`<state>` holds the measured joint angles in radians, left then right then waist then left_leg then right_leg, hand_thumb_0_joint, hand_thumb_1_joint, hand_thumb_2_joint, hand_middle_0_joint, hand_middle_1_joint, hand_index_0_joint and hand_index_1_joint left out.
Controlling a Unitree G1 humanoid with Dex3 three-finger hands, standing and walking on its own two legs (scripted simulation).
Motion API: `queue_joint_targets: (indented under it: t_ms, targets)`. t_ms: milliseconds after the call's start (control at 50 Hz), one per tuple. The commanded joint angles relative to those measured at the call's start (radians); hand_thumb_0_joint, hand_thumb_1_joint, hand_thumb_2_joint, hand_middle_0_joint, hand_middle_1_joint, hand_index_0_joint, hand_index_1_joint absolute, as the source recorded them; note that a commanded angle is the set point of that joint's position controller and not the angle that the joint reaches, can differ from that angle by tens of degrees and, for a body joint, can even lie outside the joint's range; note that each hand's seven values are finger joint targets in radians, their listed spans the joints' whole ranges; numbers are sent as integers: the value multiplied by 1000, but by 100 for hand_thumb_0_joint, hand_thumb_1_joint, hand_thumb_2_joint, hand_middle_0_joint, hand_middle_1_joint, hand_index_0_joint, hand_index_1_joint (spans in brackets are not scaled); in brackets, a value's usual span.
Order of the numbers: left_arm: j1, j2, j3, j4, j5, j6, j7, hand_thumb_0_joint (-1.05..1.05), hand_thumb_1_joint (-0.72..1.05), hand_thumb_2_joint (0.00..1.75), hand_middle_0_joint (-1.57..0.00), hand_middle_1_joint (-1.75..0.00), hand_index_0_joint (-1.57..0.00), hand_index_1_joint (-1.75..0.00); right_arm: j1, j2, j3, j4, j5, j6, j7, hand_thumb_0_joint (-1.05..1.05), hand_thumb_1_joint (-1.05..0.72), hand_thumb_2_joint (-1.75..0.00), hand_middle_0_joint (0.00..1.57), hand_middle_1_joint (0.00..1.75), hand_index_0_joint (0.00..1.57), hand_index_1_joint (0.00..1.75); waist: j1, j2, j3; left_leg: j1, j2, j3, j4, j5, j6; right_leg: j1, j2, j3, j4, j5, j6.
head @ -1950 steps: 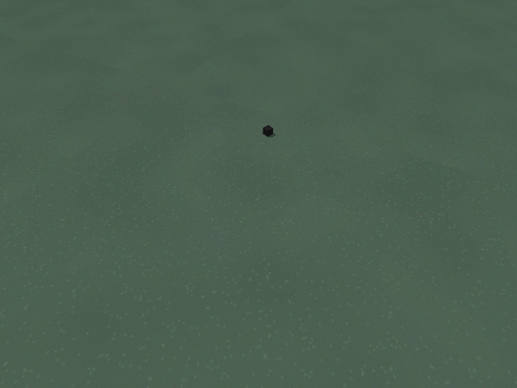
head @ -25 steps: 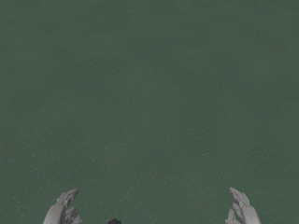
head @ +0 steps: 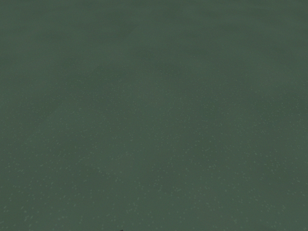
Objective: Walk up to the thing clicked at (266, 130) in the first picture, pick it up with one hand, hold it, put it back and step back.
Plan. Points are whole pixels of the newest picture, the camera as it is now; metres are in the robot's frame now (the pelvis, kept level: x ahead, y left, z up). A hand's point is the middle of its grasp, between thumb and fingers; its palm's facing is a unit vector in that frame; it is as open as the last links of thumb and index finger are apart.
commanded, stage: stand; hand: left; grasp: from above
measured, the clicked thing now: out of the picture +0.27 +0.20 -0.74
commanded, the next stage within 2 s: step back in 1.98 s
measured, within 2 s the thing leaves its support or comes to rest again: rests again in 1.00 s
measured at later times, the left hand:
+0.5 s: hand out of the picture +0.03 +0.23 -0.15, palm faces +0.01 -0.94 -0.35, open 7.4 cm
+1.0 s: hand out of the picture +0.07 +0.21 -0.15, palm faces -0.01 -0.95 -0.31, open 7.4 cm
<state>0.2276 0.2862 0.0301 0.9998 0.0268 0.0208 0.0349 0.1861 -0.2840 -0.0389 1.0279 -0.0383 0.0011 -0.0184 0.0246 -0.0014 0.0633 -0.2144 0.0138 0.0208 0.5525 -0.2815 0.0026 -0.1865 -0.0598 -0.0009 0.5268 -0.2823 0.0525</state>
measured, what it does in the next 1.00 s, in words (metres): stands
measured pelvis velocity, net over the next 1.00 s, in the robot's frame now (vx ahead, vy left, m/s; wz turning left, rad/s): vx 0.00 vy -0.02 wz -0.02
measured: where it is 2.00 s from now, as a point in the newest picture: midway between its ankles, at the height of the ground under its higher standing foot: outside the picture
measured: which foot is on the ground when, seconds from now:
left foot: down 0.00-1.00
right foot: down 0.00-1.00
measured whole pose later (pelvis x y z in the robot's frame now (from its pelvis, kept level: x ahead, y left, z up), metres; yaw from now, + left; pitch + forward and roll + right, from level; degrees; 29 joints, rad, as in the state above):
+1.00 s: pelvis +0.00 -0.02 +0.01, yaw -1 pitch -3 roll +0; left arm 0.13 0.28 0.02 1.14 0.01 0.00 0.01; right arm 0.14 -0.30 0.00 1.15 -0.02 0.01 -0.01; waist 0.00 0.02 0.06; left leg -0.11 0.04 0.03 0.35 -0.18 -0.03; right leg -0.11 -0.03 0.00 0.36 -0.20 0.02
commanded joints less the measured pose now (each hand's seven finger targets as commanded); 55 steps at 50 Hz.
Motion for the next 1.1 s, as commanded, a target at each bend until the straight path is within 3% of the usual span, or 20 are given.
queue_joint_targets:
  t_ms: [0,40,80,100,240,280,360,460,600,800,960,1040,1080]
  targets:
    - [-52,169,38,-23,3,-27,9,0,90,90,-20,-30,-20,-30,-56,-207,-43,-36,6,-29,-18,0,-90,-90,20,30,20,30,-5,52,-35,37,99,-126,-229,115,25,32,-30,30,-119,124,-53]
    - [-45,172,35,5,7,-29,6,0,90,90,-20,-30,-20,-30,-63,-206,-41,-22,7,-26,-15,0,-90,-90,20,30,20,30,-3,27,-6,20,94,-124,-246,58,21,37,-33,33,-147,108,-51]
    - [-46,177,36,21,8,-35,5,0,90,90,-20,-30,-20,-30,-63,-205,-42,-12,10,-27,-13,0,-90,-90,20,30,20,30,-6,10,-26,53,91,-109,-235,96,20,48,-44,43,-168,129,-54]
    - [-63,185,37,24,7,-34,4,0,90,90,-20,-30,-20,-30,-52,-201,-40,-5,9,-25,-13,0,-90,-90,20,30,20,30,-16,13,-14,40,91,-108,-256,55,19,45,-45,46,-174,119,-53]
    - [-66,198,37,59,7,-35,-1,0,90,90,-20,-30,-20,-30,-73,-210,-38,15,11,-21,-5,0,-90,-90,20,30,20,30,-11,14,21,20,90,-117,-295,-45,14,31,-40,44,-211,56,-47]
    - [-63,197,36,67,7,-38,-2,0,90,90,-20,-30,-20,-30,-82,-208,-37,18,13,-22,-3,0,-90,-90,20,30,20,30,-10,-3,-9,68,92,-111,-277,0,16,24,-48,54,-220,69,-53]
    - [-75,208,34,73,7,-38,-3,0,90,90,-20,-30,-20,-30,-73,-212,-37,30,12,-14,1,0,-90,-90,20,30,20,30,-20,-19,28,45,86,-100,-275,-53,12,-14,-45,67,-251,-30,-51]
    - [-97,219,34,69,0,-47,-3,0,90,90,-20,-30,-20,-30,-81,-215,-31,35,14,-19,3,0,-90,-90,20,30,20,30,-25,-5,-30,85,93,-88,-246,56,14,23,-62,81,-252,80,-57]
    - [-95,223,32,82,-4,-43,-7,0,90,90,-20,-30,-20,-30,-81,-221,-21,48,18,-17,4,0,-90,-90,20,30,20,30,-22,-9,-9,82,96,-83,-260,52,11,12,-55,82,-255,56,-57]
    - [-110,198,25,91,-10,-41,-10,0,90,90,-20,-30,-20,-30,-68,-207,-5,67,22,-19,0,0,-90,-90,20,30,20,30,-27,-6,-51,106,105,-68,-256,169,10,55,-56,74,-237,199,-59]
    - [-100,170,18,104,-12,-34,-10,0,90,90,-20,-30,-20,-30,-69,-184,3,81,24,-17,-1,0,-90,-90,20,30,20,30,-24,-4,-46,124,106,-62,-266,180,5,47,-48,68,-230,201,-58]
    - [-115,200,27,90,-9,-42,-10,0,90,90,-20,-30,-20,-30,-85,-222,-8,70,20,-24,-2,0,-90,-90,20,30,20,30,-24,-8,-68,147,116,-59,-247,244,6,53,-57,75,-227,264,-56]
    - [-116,174,21,96,-11,-40,-9,0,90,90,-20,-30,-20,-30,-77,-189,-2,80,22,-19,-1,0,-90,-90,20,30,20,30,-29,-3,-64,134,110,-54,-249,225,5,51,-50,68,-228,250,-54]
